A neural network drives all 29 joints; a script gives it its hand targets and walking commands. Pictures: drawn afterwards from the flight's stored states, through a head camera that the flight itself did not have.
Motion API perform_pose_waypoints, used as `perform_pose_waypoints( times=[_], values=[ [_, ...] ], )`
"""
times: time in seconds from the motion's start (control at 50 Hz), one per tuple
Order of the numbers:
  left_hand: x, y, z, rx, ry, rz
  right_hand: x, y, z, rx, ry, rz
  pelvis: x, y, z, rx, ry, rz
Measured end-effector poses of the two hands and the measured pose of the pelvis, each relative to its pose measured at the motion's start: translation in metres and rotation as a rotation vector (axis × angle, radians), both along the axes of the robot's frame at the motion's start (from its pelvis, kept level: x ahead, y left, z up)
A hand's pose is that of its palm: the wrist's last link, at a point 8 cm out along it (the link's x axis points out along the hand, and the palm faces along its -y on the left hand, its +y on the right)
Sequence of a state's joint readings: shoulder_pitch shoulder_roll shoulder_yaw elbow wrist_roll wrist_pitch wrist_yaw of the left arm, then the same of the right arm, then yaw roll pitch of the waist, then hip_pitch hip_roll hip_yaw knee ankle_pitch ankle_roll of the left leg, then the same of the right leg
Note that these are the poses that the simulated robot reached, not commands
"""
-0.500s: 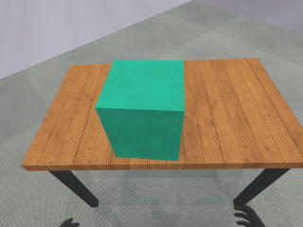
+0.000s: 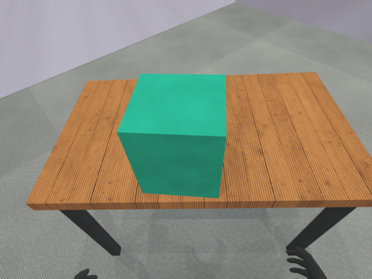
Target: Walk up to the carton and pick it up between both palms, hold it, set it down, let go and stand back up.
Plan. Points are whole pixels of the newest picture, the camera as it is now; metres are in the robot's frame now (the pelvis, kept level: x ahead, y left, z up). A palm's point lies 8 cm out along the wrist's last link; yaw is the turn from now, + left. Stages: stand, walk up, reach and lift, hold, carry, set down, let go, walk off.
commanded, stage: stand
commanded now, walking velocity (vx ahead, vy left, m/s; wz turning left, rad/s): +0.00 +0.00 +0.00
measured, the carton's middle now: (180, 138) +0.44 +0.04 +0.04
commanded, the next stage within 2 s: none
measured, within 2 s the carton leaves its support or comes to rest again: neither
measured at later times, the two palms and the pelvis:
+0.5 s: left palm out of the picture +0.08 +0.27 -0.10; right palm out of the picture +0.13 -0.26 -0.09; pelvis +0.00 +0.00 +0.00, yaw +0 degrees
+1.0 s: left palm out of the picture +0.07 +0.27 -0.10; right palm out of the picture +0.12 -0.26 -0.09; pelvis -0.01 +0.00 +0.00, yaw +0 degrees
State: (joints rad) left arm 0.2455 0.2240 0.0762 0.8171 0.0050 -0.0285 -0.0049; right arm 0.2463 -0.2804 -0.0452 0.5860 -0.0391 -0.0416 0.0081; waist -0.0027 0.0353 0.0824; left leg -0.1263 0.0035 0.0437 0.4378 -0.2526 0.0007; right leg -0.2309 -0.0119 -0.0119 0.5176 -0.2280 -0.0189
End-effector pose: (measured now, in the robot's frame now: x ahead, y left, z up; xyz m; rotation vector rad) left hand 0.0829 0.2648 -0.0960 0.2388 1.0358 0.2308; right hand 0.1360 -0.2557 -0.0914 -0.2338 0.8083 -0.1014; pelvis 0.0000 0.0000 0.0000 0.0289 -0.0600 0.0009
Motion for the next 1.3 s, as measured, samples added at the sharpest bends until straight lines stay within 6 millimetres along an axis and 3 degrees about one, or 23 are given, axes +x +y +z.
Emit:
perform_pose_waypoints(
  times=[0.84, 1.04, 1.3],
  values=[
    [-0.013, 0.001, -0.002, -0.002, 0.007, 0.007, -0.002, -0.003, 0.002, -0.008, -0.015, -0.002, -0.007, 0.0, 0.0, 0.0, -0.017, 0.0],
    [-0.018, 0.002, -0.004, -0.005, 0.016, 0.011, -0.013, -0.003, -0.001, -0.009, 0.008, -0.008, -0.01, 0.001, 0.0, -0.001, -0.021, -0.001],
    [-0.016, 0.005, -0.005, -0.007, 0.02, 0.011, -0.012, -0.002, -0.001, -0.012, 0.019, -0.011, -0.009, 0.003, 0.0, -0.004, -0.019, -0.001]
  ],
)
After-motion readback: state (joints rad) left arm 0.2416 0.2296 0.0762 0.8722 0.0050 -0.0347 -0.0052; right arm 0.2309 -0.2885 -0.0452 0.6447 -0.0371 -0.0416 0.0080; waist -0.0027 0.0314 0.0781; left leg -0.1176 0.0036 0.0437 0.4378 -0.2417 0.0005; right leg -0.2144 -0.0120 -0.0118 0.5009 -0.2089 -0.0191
